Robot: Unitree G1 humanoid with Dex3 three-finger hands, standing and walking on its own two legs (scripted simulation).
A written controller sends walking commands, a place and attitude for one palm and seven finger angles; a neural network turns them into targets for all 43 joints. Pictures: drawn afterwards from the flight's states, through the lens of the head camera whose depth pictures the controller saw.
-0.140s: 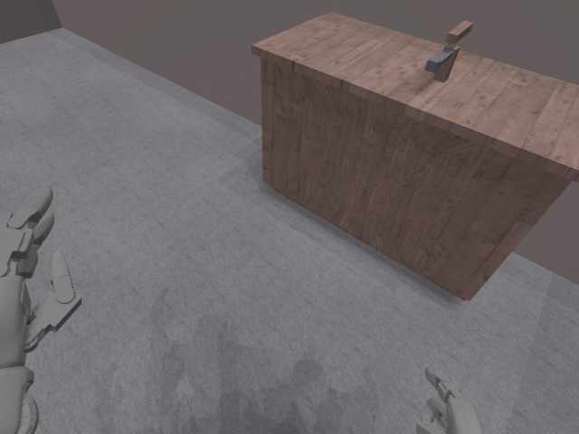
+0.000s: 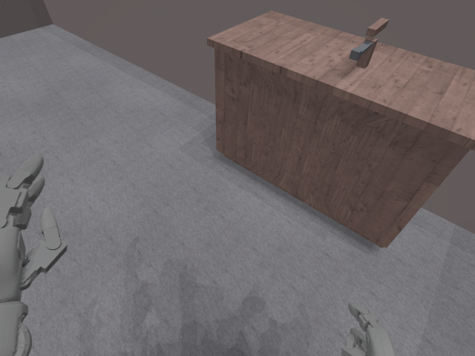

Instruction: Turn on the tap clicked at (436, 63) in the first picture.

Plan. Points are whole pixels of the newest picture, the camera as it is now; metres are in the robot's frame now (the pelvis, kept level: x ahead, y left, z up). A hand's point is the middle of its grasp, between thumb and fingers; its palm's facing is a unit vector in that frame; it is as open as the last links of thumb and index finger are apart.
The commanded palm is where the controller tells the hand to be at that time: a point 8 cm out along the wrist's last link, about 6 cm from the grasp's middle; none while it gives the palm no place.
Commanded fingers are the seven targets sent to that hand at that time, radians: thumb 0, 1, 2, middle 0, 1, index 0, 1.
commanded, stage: stand and wait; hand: left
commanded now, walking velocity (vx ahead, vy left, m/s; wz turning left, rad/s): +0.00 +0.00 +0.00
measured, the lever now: (355, 54) +1.02 -0.32 +0.07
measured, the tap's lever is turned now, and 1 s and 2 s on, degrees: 0 0 0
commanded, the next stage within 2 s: look at it before walking up in 0.12 s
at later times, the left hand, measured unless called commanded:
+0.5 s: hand (65, 246) +0.21 +0.24 +0.15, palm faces +0.40 -0.84 -0.37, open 7.4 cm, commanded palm +0.16 +0.28 +0.18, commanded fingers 0.00 0.90 0.90 -0.20 -0.30 -0.20 -0.30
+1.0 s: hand (64, 207) +0.27 +0.26 +0.15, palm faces +0.51 -0.74 -0.45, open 7.4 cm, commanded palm +0.19 +0.30 +0.18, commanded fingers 0.00 0.90 0.90 -0.20 -0.30 -0.20 -0.30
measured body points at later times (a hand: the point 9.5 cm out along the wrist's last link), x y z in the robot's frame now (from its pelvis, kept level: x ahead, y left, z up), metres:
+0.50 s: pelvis +0.00 +0.00 +0.00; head -0.01 +0.00 +0.45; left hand +0.18 +0.28 +0.17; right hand +0.16 -0.24 -0.08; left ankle +0.03 +0.11 -0.74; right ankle +0.03 -0.13 -0.74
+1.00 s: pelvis +0.09 -0.01 -0.02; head +0.11 -0.01 +0.43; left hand +0.23 +0.30 +0.18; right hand +0.27 -0.20 -0.13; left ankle +0.04 +0.09 -0.68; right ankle +0.11 -0.12 -0.74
